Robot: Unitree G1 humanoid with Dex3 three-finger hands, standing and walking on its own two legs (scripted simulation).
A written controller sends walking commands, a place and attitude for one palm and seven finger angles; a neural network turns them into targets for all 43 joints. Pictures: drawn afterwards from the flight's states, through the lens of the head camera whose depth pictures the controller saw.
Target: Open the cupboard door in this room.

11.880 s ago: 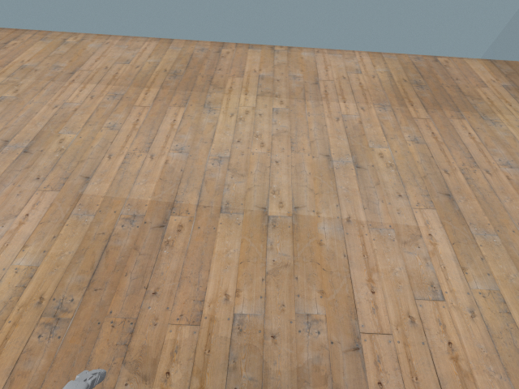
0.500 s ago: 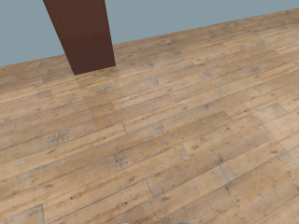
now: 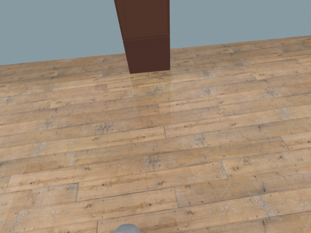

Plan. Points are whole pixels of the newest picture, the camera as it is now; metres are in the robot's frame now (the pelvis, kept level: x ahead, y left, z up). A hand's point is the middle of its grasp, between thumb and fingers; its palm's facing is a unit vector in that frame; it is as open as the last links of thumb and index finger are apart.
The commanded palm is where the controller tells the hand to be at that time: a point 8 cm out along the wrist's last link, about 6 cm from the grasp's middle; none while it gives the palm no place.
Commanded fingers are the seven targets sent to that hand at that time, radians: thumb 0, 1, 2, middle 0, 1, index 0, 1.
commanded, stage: turn or walk to find it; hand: left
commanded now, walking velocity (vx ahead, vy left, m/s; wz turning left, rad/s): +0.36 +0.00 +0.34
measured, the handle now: out of the picture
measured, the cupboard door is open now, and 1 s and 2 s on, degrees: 0 0 0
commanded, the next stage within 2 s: stand and wait in 0.04 s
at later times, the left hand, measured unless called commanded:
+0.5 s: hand out of the picture +0.02 +0.27 -0.18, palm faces +0.21 -0.95 -0.21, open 7.4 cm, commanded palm none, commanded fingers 0.00 0.90 0.90 -0.20 -0.30 -0.20 -0.30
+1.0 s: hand out of the picture +0.04 +0.21 -0.14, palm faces +0.36 -0.89 -0.28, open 7.4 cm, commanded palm none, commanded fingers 0.00 0.90 0.90 -0.20 -0.30 -0.20 -0.30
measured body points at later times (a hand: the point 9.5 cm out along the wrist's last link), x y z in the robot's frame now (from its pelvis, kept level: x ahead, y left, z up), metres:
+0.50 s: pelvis +0.02 +0.07 +0.00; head +0.04 +0.08 +0.45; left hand +0.01 +0.32 -0.16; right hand +0.15 -0.15 -0.14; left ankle +0.02 +0.16 -0.74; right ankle +0.03 -0.08 -0.67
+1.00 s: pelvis +0.03 +0.00 +0.00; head +0.07 -0.03 +0.45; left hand +0.02 +0.25 -0.12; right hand +0.13 -0.23 -0.17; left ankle -0.06 +0.16 -0.64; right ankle +0.06 -0.06 -0.74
